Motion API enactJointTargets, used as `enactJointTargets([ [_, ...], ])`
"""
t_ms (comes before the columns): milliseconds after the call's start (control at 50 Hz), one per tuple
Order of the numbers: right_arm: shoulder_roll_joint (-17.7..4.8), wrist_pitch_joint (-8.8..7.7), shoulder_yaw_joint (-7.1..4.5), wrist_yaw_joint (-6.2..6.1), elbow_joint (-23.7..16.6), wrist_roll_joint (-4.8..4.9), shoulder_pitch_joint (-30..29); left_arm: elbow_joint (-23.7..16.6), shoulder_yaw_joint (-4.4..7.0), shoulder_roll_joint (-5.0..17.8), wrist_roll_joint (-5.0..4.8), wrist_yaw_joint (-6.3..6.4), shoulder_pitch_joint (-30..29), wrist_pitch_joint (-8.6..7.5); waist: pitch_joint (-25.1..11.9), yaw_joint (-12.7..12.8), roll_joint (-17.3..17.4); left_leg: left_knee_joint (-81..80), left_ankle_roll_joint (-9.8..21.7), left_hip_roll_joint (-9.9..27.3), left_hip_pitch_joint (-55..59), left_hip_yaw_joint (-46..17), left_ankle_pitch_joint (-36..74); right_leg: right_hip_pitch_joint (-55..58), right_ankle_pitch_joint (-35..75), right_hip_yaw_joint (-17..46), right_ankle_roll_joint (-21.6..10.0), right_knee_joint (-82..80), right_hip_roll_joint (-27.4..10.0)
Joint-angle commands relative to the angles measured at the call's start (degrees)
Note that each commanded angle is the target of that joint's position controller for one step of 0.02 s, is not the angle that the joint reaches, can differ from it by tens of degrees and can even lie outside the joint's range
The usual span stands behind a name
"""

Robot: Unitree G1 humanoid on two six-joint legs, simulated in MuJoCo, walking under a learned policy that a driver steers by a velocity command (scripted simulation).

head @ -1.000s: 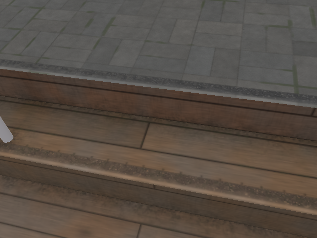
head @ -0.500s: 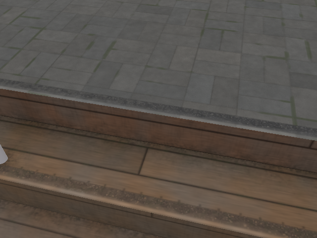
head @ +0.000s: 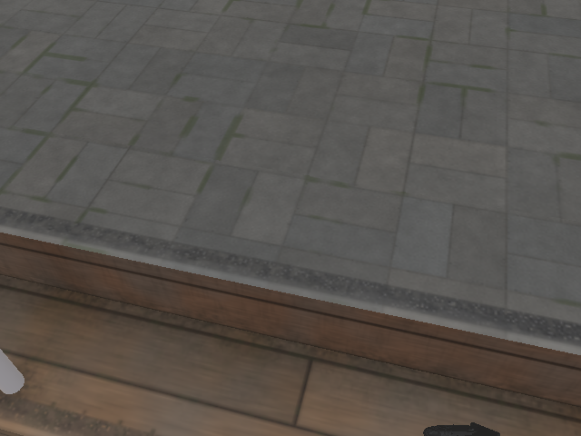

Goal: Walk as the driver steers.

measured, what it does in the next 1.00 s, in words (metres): climbs, turning right: right foot 0.17 m higher, then left foot 0.16 m higher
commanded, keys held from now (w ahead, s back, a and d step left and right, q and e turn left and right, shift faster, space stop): w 0.20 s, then w+e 0.80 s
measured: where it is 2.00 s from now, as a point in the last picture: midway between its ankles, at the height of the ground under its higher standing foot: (458, 125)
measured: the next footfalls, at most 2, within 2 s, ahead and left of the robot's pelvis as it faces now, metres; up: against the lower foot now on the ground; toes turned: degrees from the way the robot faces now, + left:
right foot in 0.42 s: +0.39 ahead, -0.10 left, +0.17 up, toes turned -5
left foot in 0.86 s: +0.76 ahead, +0.07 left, +0.33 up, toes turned -13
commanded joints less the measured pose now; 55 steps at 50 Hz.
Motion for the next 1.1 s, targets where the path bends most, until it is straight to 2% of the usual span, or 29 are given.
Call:
enactJointTargets([
  [20,-9.0,-1.04,-4.26,1.82,11.6,1.26,17.5,-5.5,0.0,1.3,1.26,-1.63,-2.4,-0.41,0.3,-3.4,2.3,-48.7,12.6,14.2,30.5,-48.1,-6.7,-43.9,6.1,7.8,-6.7,49.5,7.2],
  [40,-1.7,-2.38,-4.17,-0.78,12.7,2.98,11.3,-15.5,-0.96,-4.3,2.12,4.07,-6.2,-0.99,-2.7,5.6,3.1,-47.5,5.5,16.0,31.7,-37.3,-4.0,-38.5,-4.6,-2.3,-2.0,47.9,3.0],
  [60,2.1,-3.65,-2.7,-1.68,14.5,2.0,10.1,-15.3,-2.61,-5.8,2.02,5.93,-6.8,0.3,-0.1,7.7,1.6,-46.9,2.6,14.0,24.0,-28.7,-0.2,-37.0,-6.8,-1.8,-0.8,44.2,-0.5],
  [120,1.8,-6.19,-1.95,-2.01,17.8,-0.77,15.3,-16.8,-3.06,-6.3,-0.53,8.59,-12.4,2.86,8.1,4.6,1.3,-52.8,5.1,14.0,15.7,-19.3,17.2,-41.9,-9.6,-7.6,1.1,48.8,1.0],
  [140,-0.4,-4.8,-1.58,1.34,16.6,-6.3,11.0,-16.7,-3.98,-1.0,-2.62,2.53,-16.3,4.23,6.6,5.6,1.8,-55.4,6.0,13.7,14.9,-24.0,13.2,-48.8,-7.1,-2.8,-8.3,56.6,-0.2],
  [200,-2.0,-2.72,-0.62,2.41,22.8,-7.04,24.5,-18.1,-4.73,-1.7,0.5,1.14,-21.4,3.19,6.2,3.1,-1.0,-54.0,3.7,11.2,30.4,-19.6,5.4,-66.5,-0.9,-0.5,-14.7,55.0,1.4],
  [220,-5.0,-5.38,-2.67,0.11,22.3,2.57,24.4,-22.9,-6.55,-11.2,-1.99,6.33,-29.1,3.04,11.0,2.1,1.8,-58.8,-0.9,9.6,28.1,-9.5,6.1,-60.0,-14.7,-9.8,-5.4,47.0,3.2],
  [240,-2.7,-4.33,-0.08,1.9,22.7,-7.4,28.7,-22.1,-5.35,1.4,-1.7,3.43,-32.1,4.08,-0.3,-0.7,0.5,-57.4,1.4,8.8,31.4,-12.5,4.8,-60.0,0.9,-9.9,-10.6,41.5,-1.1],
  [300,-2.3,-3.84,1.13,3.31,21.4,-5.57,34.4,-23.3,-5.08,0.5,-0.25,2.37,-38.4,7.14,3.2,-2.6,8.7,-65.0,4.4,11.9,36.3,-8.4,24.6,-57.0,-6.2,-18.0,-6.8,32.0,-4.4],
  [340,-8.2,-4.75,1.01,4.05,18.6,-2.78,27.4,-23.6,-5.12,0.7,0.11,0.53,-37.5,7.99,-0.7,2.6,10.2,-65.2,9.4,13.5,24.5,-3.1,71.6,-29.1,-10.3,-26.0,-5.4,18.1,-1.1],
  [400,-18.5,-6.25,-2.56,3.42,20.5,0.59,31.2,-24.7,-4.55,1.5,0.92,-0.14,-34.8,8.47,-3.2,3.5,13.3,-53.0,9.1,18.6,56.7,-3.1,108.8,-30.7,-28.7,-28.4,-1.2,-9.9,5.1],
  [420,-19.6,-5.38,-3.48,3.7,21.0,0.01,30.9,-23.8,-4.41,1.8,0.74,0.5,-32.3,7.96,-3.8,3.7,14.4,-47.6,9.0,19.5,63.7,-3.2,115.7,-28.6,-28.1,-28.3,-1.7,-19.9,6.7],
  [440,-18.2,-4.85,-3.74,4.25,19.8,-4.03,32.6,-18.9,-2.86,5.4,-0.51,2.11,-18.9,7.43,-11.4,4.2,11.9,-35.7,6.6,17.4,52.2,-2.8,122.2,-8.7,-13.2,-19.0,-5.1,-15.1,7.3],
  [460,-14.1,-4.54,-3.1,5.03,17.1,-6.44,32.2,-13.4,-2.1,9.1,-1.13,3.05,-5.5,6.95,-21.3,6.2,2.5,-20.3,4.0,13.6,32.0,-7.9,104.8,15.1,-6.7,1.0,-12.2,-22.6,2.7],
  [480,-9.8,-2.92,-2.79,6.38,14.6,-5.35,24.6,-6.8,-0.79,12.8,2.47,3.28,9.8,6.9,-17.8,11.8,-12.6,7.8,0.4,-2.6,6.4,-10.3,25.8,26.8,-5.1,26.6,-20.0,-43.0,-6.7],
  [500,-9.6,-2.85,-3.31,6.25,14.4,-1.73,21.3,-5.4,0.38,12.8,3.27,3.85,13.4,4.89,-10.9,12.8,-10.3,29.8,2.6,-5.6,-7.1,-25.5,26.1,24.8,-17.2,33.9,-15.6,-48.9,-9.7],
  [520,-7.8,-3.63,-3.2,4.55,12.5,-1.29,16.3,-2.8,0.28,10.3,3.2,3.74,7.3,3.11,-1.9,8.6,-5.9,42.2,3.4,-5.7,-18.1,-25.5,26.1,18.1,-17.0,29.0,-13.6,-45.9,-9.1],
  [600,-2.5,-1.65,-0.07,1.88,6.1,-3.14,8.6,2.5,-4.07,-4.7,2.26,1.91,-8.3,2.6,1.1,-6.0,4.9,47.6,8.4,1.1,-25.0,-17.5,20.6,1.4,-10.3,4.9,-7.6,-47.4,-4.3],
  [660,-2.1,-2.0,1.27,1.34,2.4,0.16,-1.8,2.8,-4.14,-1.6,5.4,2.25,-4.2,1.75,3.3,-2.8,-3.6,54.1,7.5,2.3,-22.7,-10.5,7.7,-10.9,-15.4,3.1,-8.6,-55.2,-3.1],
  [700,-2.7,-2.94,2.03,0.38,0.4,0.33,-6.9,4.4,-4.24,-0.1,6.4,2.94,0.7,0.9,3.7,-1.1,-0.9,47.9,7.4,3.4,-26.6,-11.5,6.4,-8.1,-19.3,4.3,-6.8,-56.1,-3.6],
  [760,-4.0,-1.17,2.79,-0.75,-7.5,-0.77,-24.5,2.1,-4.15,2.9,3.71,0.38,0.4,-0.14,3.2,1.2,-0.1,14.0,1.7,6.7,-3.3,-4.3,6.8,-20.1,-19.5,5.3,-7.6,-69.5,-6.2],
  [780,-1.4,-0.67,3.2,-0.11,-8.2,-0.73,-23.1,-1.0,-4.58,2.9,1.53,-0.25,-1.8,-1.26,5.1,-0.1,-5.4,14.0,-0.9,4.9,10.1,-0.3,4.1,-28.2,-13.1,6.2,-9.4,-72.4,-8.6],
  [860,-14.2,-1.08,-1.92,-0.27,-1.9,0.16,-0.9,-3.0,0.23,15.0,-0.12,-0.53,-2.4,-3.17,-8.4,-8.1,-6.8,-8.0,2.1,-1.5,25.7,-7.1,13.5,4.8,64.4,-0.1,-2.1,-44.7,-9.8],
  [880,-14.5,-1.96,-2.29,-0.41,1.3,-0.24,12.8,-3.2,-1.14,6.0,2.0,-0.24,4.8,-3.39,-26.1,-8.7,9.8,-18.0,12.5,9.9,54.2,-32.2,19.4,-14.0,39.8,0.9,-0.5,-24.2,-2.9],
  [900,-17.6,-1.67,-3.0,-0.65,5.6,-2.29,27.4,-2.0,-1.95,1.3,2.79,-0.65,5.8,-2.03,-31.4,-12.3,22.7,-37.2,20.2,23.9,60.0,-62.6,6.6,-24.8,-11.7,2.0,0.0,3.6,7.0],
  [920,-18.2,-3.26,-3.34,-1.56,7.8,-2.33,27.6,-2.6,-0.61,2.6,1.49,-0.91,-3.9,-0.84,-12.0,-13.8,17.4,-44.7,13.5,21.1,45.5,-64.0,-20.6,-38.6,-8.0,3.3,-0.4,25.4,3.7],
  [940,-18.0,-4.3,-3.56,-1.97,8.7,-0.35,19.7,-2.1,-0.41,2.1,1.13,0.03,-5.7,-0.81,-1.3,-9.6,13.7,-44.2,11.9,19.9,33.2,-54.8,-24.8,-41.2,-4.2,-0.6,-0.5,31.4,0.9],
  [1020,3.5,-3.86,0.68,-2.24,14.3,-0.09,7.0,-5.3,-2.13,-2.6,2.18,1.81,-13.4,1.05,-1.6,2.0,-0.3,-46.2,7.5,18.6,25.9,-30.7,9.0,-39.1,-6.0,-1.5,-5.7,33.3,-3.4],
  [1100,-0.8,-6.24,-1.03,-2.62,13.9,-1.5,3.5,-7.9,-1.85,0.2,1.4,-0.66,-20.5,0.75,1.2,3.0,2.6,-56.6,3.7,12.9,24.4,-6.5,17.8,-33.9,-6.0,-8.4,-5.2,17.4,-6.2],
])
